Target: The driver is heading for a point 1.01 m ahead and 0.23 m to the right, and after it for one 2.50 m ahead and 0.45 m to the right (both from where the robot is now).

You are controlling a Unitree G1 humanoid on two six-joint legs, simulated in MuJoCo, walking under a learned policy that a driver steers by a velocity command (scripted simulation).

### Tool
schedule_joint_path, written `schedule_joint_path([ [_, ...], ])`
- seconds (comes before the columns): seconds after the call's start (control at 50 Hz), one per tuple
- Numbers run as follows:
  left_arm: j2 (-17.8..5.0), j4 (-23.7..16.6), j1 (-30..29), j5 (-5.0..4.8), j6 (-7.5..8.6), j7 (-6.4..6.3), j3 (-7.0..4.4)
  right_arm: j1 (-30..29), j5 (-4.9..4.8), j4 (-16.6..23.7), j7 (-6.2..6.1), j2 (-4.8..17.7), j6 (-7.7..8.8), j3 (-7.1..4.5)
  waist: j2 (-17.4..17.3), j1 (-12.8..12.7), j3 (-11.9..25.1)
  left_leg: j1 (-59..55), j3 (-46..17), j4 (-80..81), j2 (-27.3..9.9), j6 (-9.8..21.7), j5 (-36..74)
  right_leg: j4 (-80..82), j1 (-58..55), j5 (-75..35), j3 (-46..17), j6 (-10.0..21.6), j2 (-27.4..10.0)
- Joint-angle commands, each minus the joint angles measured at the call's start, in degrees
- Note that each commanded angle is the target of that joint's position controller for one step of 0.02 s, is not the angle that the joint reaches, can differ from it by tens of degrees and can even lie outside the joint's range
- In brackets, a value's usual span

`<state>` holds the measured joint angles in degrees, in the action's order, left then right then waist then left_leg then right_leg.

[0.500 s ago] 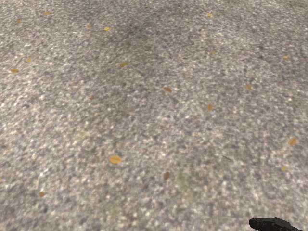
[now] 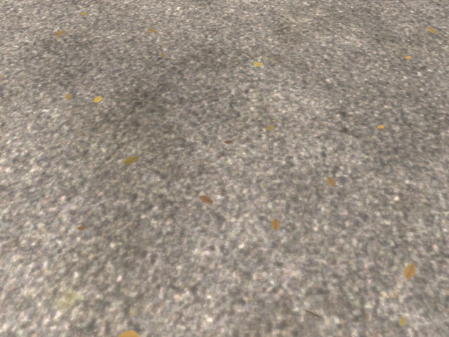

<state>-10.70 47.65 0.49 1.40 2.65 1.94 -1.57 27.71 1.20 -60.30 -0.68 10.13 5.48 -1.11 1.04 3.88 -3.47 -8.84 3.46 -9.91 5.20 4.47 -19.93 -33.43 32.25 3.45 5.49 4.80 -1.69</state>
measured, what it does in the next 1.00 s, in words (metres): walks ahead: right foot, then left foot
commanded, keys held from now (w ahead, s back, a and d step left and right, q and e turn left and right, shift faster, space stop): w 0.48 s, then w+e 0.52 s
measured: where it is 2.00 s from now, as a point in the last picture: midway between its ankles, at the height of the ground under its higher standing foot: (283, 160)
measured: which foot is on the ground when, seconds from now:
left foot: down 0.00-0.04, up 0.06-0.58, down 0.60-1.00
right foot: up 0.00-0.02, down 0.04-0.60, up 0.62-1.00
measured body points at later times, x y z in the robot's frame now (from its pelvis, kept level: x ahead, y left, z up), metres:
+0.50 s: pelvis +0.27 -0.01 +0.01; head +0.30 -0.02 +0.46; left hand +0.19 +0.22 -0.13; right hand +0.44 -0.23 -0.12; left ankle +0.44 +0.12 -0.69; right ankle +0.16 -0.08 -0.73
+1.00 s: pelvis +0.54 +0.02 +0.01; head +0.56 +0.01 +0.46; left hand +0.73 +0.21 -0.12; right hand +0.45 -0.21 -0.13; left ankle +0.47 +0.10 -0.73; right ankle +0.66 -0.15 -0.67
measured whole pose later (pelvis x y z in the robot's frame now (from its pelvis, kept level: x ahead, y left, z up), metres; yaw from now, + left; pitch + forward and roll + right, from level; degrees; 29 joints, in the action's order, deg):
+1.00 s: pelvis +0.54 +0.02 +0.01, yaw -14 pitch +0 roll +1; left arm -12.4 50.5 6.4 1.7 0.4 3.0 -3.3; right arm 24.1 1.0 -58.0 -1.0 10.5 6.2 -2.4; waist 2.0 1.7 -2.6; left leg -2.1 15.7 -13.5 1.7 2.9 -16.1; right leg -46.5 37.2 0.9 3.3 4.0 -5.2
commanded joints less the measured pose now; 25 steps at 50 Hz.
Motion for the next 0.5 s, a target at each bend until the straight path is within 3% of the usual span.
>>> schedule_joint_path([
  [0.02,-6.7,0.1,9.6,0.01,1.35,-1.25,-2.15,0.1,0.51,1.3,-0.7,9.9,0.09,-1.83,-5.8,-7.7,4.2,0.1,-3.6,-17.1,-16.6,4.2,65.5,3.5,-12.6,5.7,1.3,3.4,4.7],
  [0.04,-8.2,3.2,19.2,0.68,1.9,-1.83,-2.96,-0.9,0.08,1.6,-0.6,9.8,-0.13,-1.77,-4.6,-11.9,9.1,5.8,-2.2,-28.7,-14.8,3.4,58.9,6.9,-25.5,2.6,-0.3,5.1,3.3],
  [0.06,-13.3,4.9,28.7,2.1,2.13,-2.5,-4.3,-0.4,-0.54,3.6,-0.39,7.7,-0.03,-1.13,1.4,-14.3,16.6,17.9,0.1,-46.6,-11.2,2.7,36.0,6.8,-40.1,6.0,-14.9,8.1,-10.1],
  [0.08,-16.6,5.0,27.8,2.1,1.73,-1.94,-5.1,7.7,-2.43,3.3,0.35,2.4,-0.26,-0.58,12.9,-9.0,21.2,38.6,-1.0,-66.1,0.4,0.7,-11.0,13.5,-52.2,6.5,-43.3,16.9,-23.9],
  [0.1,-13.2,4.4,22.6,-0.38,1.17,-1.37,-4.66,2.2,-0.79,3.4,0.11,8.0,-0.57,-1.9,2.5,-8.4,15.4,43.3,-7.6,-68.2,-3.4,1.7,-6.8,16.9,-45.8,12.7,-41.7,14.8,-20.4],
  [0.12,-9.8,3.6,16.9,-0.85,1.3,-1.17,-3.6,-3.0,-0.58,5.2,0.42,7.9,-0.27,-2.08,1.2,-6.5,7.1,44.4,-7.2,-65.5,-5.8,1.8,-1.2,19.0,-37.0,12.2,-32.6,12.6,-18.5],
  [0.14,-7.1,3.7,14.7,-0.55,1.75,-0.96,-2.9,-5.1,-0.49,5.6,0.57,6.9,-0.15,-1.97,-1.0,-5.2,3.3,42.7,-6.7,-62.3,-7.6,1.6,1.8,21.2,-30.7,6.6,-27.0,10.9,-15.9],
  [0.18,-4.4,5.4,14.9,-0.63,2.5,-1.39,-1.97,-4.1,0.77,5.0,1.18,4.8,-1.54,-1.77,0.7,-2.3,1.7,37.5,-6.2,-57.4,-9.6,0.4,3.8,23.4,-23.8,0.2,-18.5,7.8,-11.6],
  [0.22,-5.1,7.1,18.3,-0.79,3.44,-1.51,-2.0,-4.3,1.01,5.0,1.83,3.7,-2.53,-1.77,1.1,-1.7,1.8,37.0,-4.9,-55.3,-9.8,-0.6,4.9,24.4,-22.9,-5.1,-15.4,7.7,-10.5],
  [0.28,-7.0,8.4,21.3,-0.94,3.78,-1.57,-2.27,-11.0,1.05,7.2,2.29,4.3,-3.3,-1.91,1.5,-2.3,-0.6,43.0,-3.2,-50.2,-11.3,-2.1,10.2,26.7,-23.6,-6.0,-12.0,7.4,-9.3],
  [0.38,-6.5,9.8,26.2,-0.96,3.57,-1.65,-1.66,-22.9,0.28,11.0,2.5,3.9,-3.11,-1.37,2.2,-5.2,-2.1,45.9,-0.4,-35.5,-10.8,-3.5,18.8,26.8,-27.5,-13.1,-8.2,5.6,-7.3],
  [0.5,-7.1,12.0,31.0,-0.2,3.21,-2.55,-1.49,-31.2,0.17,14.1,2.27,4.6,-2.45,-1.09,3.0,-7.4,-3.2,45.3,0.9,-25.0,-8.4,-1.2,17.6,23.3,-37.2,-20.6,-8.5,6.4,-10.4],
])
Keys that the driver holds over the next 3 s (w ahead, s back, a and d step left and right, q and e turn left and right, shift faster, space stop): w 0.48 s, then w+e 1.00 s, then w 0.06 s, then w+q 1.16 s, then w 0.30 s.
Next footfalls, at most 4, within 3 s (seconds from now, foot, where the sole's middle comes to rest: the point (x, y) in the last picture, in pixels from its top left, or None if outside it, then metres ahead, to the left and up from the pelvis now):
0.04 right None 0.20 -0.08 -0.77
0.60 left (190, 317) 0.51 0.10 -0.77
1.16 right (256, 240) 0.74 -0.12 -0.77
1.72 left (254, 153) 1.11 -0.16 -0.77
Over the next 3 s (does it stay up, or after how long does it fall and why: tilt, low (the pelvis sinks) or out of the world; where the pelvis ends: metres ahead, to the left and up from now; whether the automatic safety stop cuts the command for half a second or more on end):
stays up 1.54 -0.30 0.02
